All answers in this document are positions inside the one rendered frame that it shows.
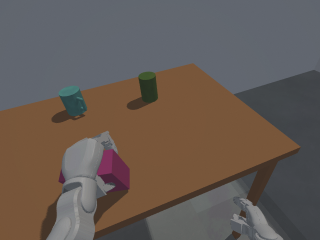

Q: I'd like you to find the sponge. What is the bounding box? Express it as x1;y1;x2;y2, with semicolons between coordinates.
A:
58;149;130;193

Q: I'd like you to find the right robot hand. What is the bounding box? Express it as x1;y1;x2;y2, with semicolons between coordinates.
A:
230;196;268;240

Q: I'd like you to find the right robot forearm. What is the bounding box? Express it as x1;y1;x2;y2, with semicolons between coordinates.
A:
252;224;284;240

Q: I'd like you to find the table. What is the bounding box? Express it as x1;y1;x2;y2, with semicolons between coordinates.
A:
0;63;301;240

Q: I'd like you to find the left robot hand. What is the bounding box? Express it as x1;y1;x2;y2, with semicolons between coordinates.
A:
61;131;118;199

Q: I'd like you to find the left robot forearm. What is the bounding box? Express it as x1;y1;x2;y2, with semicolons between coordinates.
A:
46;177;98;240

